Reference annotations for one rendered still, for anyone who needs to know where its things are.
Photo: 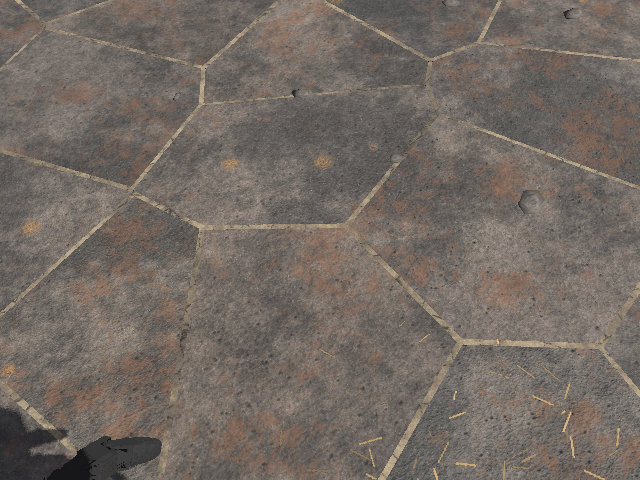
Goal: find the left robot hand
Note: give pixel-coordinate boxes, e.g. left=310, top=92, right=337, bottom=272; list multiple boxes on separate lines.
left=43, top=436, right=162, bottom=480

